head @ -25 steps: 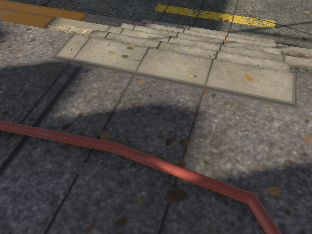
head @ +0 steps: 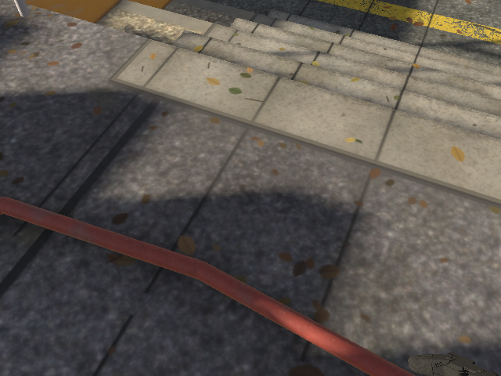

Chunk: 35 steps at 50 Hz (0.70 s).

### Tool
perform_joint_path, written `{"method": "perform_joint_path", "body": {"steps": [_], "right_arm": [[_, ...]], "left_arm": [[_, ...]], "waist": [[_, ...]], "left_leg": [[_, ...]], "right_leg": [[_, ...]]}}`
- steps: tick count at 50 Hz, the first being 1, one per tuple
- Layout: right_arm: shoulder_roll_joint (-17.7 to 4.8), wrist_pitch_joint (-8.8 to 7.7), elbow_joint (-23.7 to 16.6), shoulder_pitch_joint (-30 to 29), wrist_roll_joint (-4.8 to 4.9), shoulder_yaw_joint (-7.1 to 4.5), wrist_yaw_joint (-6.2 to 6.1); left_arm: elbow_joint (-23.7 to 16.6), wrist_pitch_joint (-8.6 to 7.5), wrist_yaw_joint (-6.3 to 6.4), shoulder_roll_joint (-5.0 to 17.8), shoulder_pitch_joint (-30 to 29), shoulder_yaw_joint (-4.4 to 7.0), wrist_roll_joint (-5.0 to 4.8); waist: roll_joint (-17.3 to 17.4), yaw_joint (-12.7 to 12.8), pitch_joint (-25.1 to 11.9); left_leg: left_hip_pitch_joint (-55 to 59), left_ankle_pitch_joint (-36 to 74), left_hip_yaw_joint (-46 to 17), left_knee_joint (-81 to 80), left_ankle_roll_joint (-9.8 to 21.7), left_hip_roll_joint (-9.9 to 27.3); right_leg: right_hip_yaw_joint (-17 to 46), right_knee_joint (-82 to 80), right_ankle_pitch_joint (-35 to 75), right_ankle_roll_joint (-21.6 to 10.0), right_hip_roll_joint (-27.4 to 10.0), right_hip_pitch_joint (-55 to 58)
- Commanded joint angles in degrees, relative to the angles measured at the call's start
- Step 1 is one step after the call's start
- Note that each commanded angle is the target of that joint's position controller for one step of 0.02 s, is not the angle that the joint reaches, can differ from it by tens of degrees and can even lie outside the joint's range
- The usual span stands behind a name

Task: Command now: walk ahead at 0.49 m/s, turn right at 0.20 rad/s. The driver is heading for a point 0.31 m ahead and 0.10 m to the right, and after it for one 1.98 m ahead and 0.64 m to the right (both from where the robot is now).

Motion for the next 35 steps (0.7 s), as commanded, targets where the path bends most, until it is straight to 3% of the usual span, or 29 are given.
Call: {"method": "perform_joint_path", "body": {"steps": [1,2,3,4,5,7,9,12,17,22,24,26,27,28,29,30,31,32,33,34,35], "right_arm": [[-12.4,-1.39,3.9,25.8,-1.7,-4.13,-2.3],[-17.1,-1.25,3.6,27.2,-2.84,-5.14,-2.3],[-14.3,-0.58,3.1,24.3,-0.18,-4.93,-1.72],[-10.2,-0.64,2.3,17.9,0.37,-3.77,-1.7],[-7.2,-1.16,2.0,14.9,0.42,-3.05,-1.53],[-5.1,-2.12,3.1,14.3,0.51,-2.43,-2.07],[-5.0,-3.32,3.8,16.4,0.81,-2.4,-2.15],[-5.8,-4.05,4.7,18.7,1.09,-2.75,-2.27],[-5.2,-3.76,6.2,23.0,0.7,-2.43,-2.57],[-6.4,-2.87,7.7,27.5,0.57,-2.5,-3.41],[-5.6,-1.85,9.1,31.5,0.44,-2.0,-3.89],[-9.1,-0.57,10.3,33.6,0.54,-2.53,-4.74],[-11.6,0.0,10.2,32.6,0.92,-3.18,-4.81],[-12.6,0.34,9.4,31.1,1.29,-3.53,-4.57],[-12.0,0.2,7.7,27.4,1.8,-3.57,-4.31],[-4.5,-0.45,5.1,26.5,0.7,-2.12,-3.52],[-4.1,-1.18,-0.4,22.1,2.06,-1.95,-2.98],[-6.5,-2.22,-1.8,15.0,1.72,-2.16,-2.75],[-6.8,-2.95,-2.4,14.2,2.13,-2.17,-2.59],[-7.4,-2.85,-1.7,15.0,1.65,-2.41,-2.42],[-7.4,-1.88,-2.0,15.5,0.45,-2.56,-2.08]], "left_arm": [[-4.1,-0.23,0.19,8.2,-1.9,1.18,-0.4],[-5.0,0.17,0.0,0.3,6.2,-0.31,-2.32],[-3.8,0.75,0.6,8.0,3.7,1.68,-0.97],[-5.1,0.76,0.39,8.5,-1.3,2.23,-0.84],[-5.5,0.63,0.05,6.8,-3.6,1.91,-0.76],[-5.1,1.91,-0.7,5.5,-3.4,2.13,0.52],[-5.5,3.28,-1.36,4.1,-4.0,2.2,0.7],[-7.8,4.33,-2.15,3.6,-9.7,2.4,0.81],[-11.3,4.32,-2.9,2.6,-19.0,1.9,0.85],[-15.3,3.8,-3.72,2.3,-28.3,1.11,1.19],[-16.4,3.77,-3.25,2.9,-31.0,1.43,1.3],[-15.6,3.82,-2.89,2.0,-28.4,1.55,1.49],[-14.6,3.65,-2.78,2.8,-24.6,2.05,1.35],[-12.5,3.36,-2.36,5.3,-18.0,3.09,1.71],[-9.7,3.15,-1.66,8.4,-8.4,4.49,2.46],[-8.2,2.8,-1.01,12.9,-6.2,5.58,2.41],[-9.2,3.57,-0.46,19.3,-2.1,6.91,1.94],[-7.8,4.17,0.48,16.8,-0.3,6.57,0.97],[-7.8,3.94,0.64,13.6,-4.1,5.7,0.39],[-8.6,3.6,0.45,11.0,-8.6,5.03,0.54],[-9.4,3.21,0.66,10.3,-11.1,4.63,0.07]], "waist": [[0.4,-13.7,-14.5],[13.2,-8.8,-22.1],[5.5,-9.6,-20.6],[3.2,-7.0,-10.9],[2.1,-6.1,-6.1],[3.6,-3.5,-3.1],[2.8,-2.7,-3.2],[2.8,-2.7,-1.2],[2.8,-4.3,0.8],[2.3,-6.8,2.6],[-0.4,-8.5,1.6],[3.5,-7.5,-3.3],[6.6,-5.4,-5.9],[7.8,-2.5,-9.1],[7.0,3.0,-13.1],[-1.2,1.1,-16.3],[-8.3,3.0,-19.4],[-1.6,4.7,-13.6],[-2.1,2.6,-7.9],[1.1,-0.5,-3.7],[1.4,-2.7,-2.5]], "left_leg": [[36.5,-8.0,-10.6,-4.4,4.2,8.4],[50.4,-13.6,-37.7,-9.2,10.0,26.3],[43.8,-20.3,-43.3,-14.7,10.2,25.0],[34.9,-21.4,-32.9,-16.6,8.2,22.4],[27.7,-15.4,-25.6,-19.1,6.6,19.7],[20.4,-6.0,-15.4,-21.0,3.6,15.7],[19.4,-0.3,-10.8,-22.0,3.4,15.3],[20.8,2.2,-4.9,-23.9,3.1,14.6],[24.5,8.5,2.7,-23.3,2.5,12.9],[32.0,19.9,7.4,-20.4,1.7,14.7],[40.2,37.0,8.1,-15.1,0.4,13.6],[42.8,57.8,9.4,-4.6,-0.8,14.0],[41.8,59.3,9.5,1.9,-0.3,14.6],[37.9,55.6,9.5,11.2,-0.2,14.9],[25.7,41.6,9.9,24.2,-1.6,14.2],[4.6,-17.2,6.5,37.2,-2.4,9.4],[-15.6,-27.4,1.3,53.8,-5.4,0.1],[-21.5,-20.2,-4.7,52.8,-5.4,4.5],[-21.3,-17.3,-5.1,49.0,-5.4,5.9],[-18.4,-16.1,-5.0,45.0,-5.8,7.1],[-14.8,-15.8,-5.1,42.8,-6.6,7.1]], "right_leg": [[1.6,34.6,41.8,-4.6,-9.0,-19.8],[-1.1,55.2,-4.3,-2.5,0.1,-39.1],[4.6,60.6,-3.5,-3.6,-0.9,-41.9],[5.0,59.6,2.4,-4.0,-3.9,-43.2],[4.6,56.8,5.9,-4.0,-5.9,-41.9],[4.4,53.4,7.7,-3.3,-7.8,-37.8],[3.8,52.7,8.5,-2.8,-8.0,-37.6],[2.8,50.4,13.7,-1.9,-9.1,-44.2],[-0.4,39.9,22.4,-0.8,-8.4,-49.2],[-5.2,26.9,23.2,-2.8,-6.9,-49.0],[-9.3,24.4,14.9,-4.5,-2.4,-48.7],[-12.8,20.7,9.8,-6.2,3.0,-39.3],[-12.1,17.5,8.0,-7.2,4.4,-33.6],[-11.0,12.8,7.6,-8.5,5.5,-24.5],[-4.9,7.8,12.7,-11.0,1.6,-8.4],[11.9,11.4,19.6,-13.4,-13.3,9.0],[36.4,7.9,31.8,-24.0,-25.4,19.4],[27.5,5.9,37.6,-22.2,-23.1,15.6],[23.2,4.7,38.9,-19.8,-20.4,8.6],[19.0,2.6,38.8,-16.9,-17.0,0.8],[16.7,1.1,38.0,-16.0,-14.7,-5.2]]}}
